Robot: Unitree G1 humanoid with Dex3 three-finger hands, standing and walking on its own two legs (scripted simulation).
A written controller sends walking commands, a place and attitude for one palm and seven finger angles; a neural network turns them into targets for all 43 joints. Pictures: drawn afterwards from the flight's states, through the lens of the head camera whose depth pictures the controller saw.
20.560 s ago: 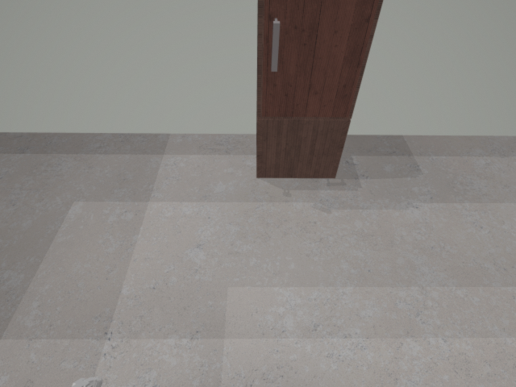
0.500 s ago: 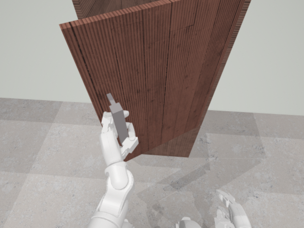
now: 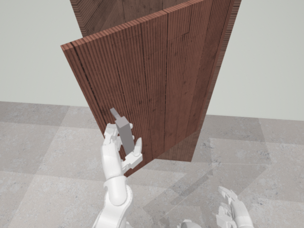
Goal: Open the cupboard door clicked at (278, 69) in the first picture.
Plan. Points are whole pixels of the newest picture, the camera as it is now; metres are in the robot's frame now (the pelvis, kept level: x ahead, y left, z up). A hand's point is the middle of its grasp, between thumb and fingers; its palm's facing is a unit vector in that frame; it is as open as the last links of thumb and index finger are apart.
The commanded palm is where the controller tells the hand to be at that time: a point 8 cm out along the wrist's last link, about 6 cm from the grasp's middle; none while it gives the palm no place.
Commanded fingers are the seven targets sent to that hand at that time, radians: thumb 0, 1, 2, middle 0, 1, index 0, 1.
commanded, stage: open thumb and fingers to let go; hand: left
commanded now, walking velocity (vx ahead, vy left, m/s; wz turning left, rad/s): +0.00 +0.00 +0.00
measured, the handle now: (123, 136) +0.34 +0.09 +0.06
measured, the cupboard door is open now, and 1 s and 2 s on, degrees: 41 42 42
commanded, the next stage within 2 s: slide the hand sideways off the handle in 0.60 s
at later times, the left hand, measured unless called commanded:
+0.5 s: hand (133, 152) +0.30 +0.06 +0.05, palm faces +0.26 -0.97 -0.03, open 14.6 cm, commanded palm +0.26 +0.10 +0.05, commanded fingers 0.00 -0.50 0.30 -0.17 -0.45 -0.17 -0.45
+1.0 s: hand (130, 164) +0.27 +0.07 +0.06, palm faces -0.19 -0.98 +0.01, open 16.3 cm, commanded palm +0.25 +0.11 +0.05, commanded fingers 0.00 -0.50 0.30 -0.15 -0.30 -0.15 -0.30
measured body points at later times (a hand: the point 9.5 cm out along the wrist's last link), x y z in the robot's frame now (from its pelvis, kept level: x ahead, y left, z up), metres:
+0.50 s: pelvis -0.01 +0.02 +0.00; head +0.03 +0.00 +0.44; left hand +0.28 +0.11 +0.06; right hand +0.16 -0.20 -0.11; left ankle +0.00 +0.17 -0.67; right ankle +0.02 -0.09 -0.67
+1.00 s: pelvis -0.02 +0.04 -0.01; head +0.03 +0.03 +0.44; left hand +0.27 +0.12 +0.06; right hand +0.15 -0.19 -0.10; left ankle +0.00 +0.18 -0.67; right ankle +0.02 -0.09 -0.67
